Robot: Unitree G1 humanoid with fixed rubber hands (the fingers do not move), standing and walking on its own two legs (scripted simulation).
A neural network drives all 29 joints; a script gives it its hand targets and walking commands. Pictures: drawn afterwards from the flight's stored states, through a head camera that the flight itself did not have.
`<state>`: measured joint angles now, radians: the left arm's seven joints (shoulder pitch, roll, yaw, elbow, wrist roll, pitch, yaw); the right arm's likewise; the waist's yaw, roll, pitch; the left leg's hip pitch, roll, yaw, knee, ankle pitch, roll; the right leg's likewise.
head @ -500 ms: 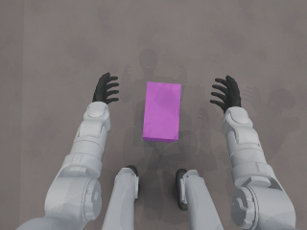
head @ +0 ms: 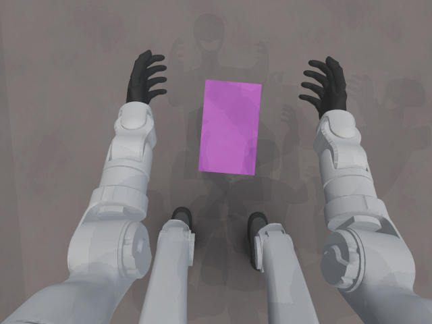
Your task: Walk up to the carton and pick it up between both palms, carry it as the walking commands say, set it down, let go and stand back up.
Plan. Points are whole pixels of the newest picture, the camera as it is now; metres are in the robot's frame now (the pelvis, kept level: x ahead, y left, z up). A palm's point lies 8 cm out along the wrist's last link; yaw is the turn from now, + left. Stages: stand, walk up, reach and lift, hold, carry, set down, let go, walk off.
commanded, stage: reach and lift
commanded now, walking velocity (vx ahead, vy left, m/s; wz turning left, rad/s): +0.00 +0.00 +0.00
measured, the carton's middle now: (227, 134) +0.47 +0.00 -0.50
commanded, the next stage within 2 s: none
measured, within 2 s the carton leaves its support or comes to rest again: neither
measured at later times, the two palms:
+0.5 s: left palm (159, 119) +0.47 +0.17 -0.31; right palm (299, 125) +0.47 -0.16 -0.29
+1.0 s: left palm (173, 128) +0.47 +0.15 -0.44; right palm (281, 134) +0.46 -0.16 -0.43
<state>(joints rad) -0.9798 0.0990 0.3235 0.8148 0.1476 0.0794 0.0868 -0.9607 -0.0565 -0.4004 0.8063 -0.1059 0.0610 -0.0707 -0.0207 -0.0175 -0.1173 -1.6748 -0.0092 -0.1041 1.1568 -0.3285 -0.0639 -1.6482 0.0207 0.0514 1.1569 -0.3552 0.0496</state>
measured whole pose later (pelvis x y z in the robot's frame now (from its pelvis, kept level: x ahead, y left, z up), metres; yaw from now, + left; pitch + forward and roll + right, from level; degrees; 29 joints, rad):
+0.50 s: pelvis -0.03 +0.01 -0.14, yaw +0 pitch +46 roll -3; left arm -1.14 0.21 0.17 0.80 -0.02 0.14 0.17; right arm -1.13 -0.18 -0.26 0.84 0.07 0.10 -0.12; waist -0.03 -0.01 0.09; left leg -2.07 -0.08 -0.13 1.77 -0.49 -0.09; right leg -2.03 0.05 0.06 1.76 -0.53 0.09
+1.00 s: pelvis -0.05 +0.00 -0.23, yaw -1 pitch +40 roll -1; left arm -1.37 0.30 0.10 1.06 -0.14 0.03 0.15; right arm -1.37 -0.24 -0.13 1.04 0.15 0.02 -0.15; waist -0.02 -0.01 0.34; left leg -2.25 -0.08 -0.12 2.06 -0.51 -0.11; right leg -2.23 0.09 0.09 2.07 -0.54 0.11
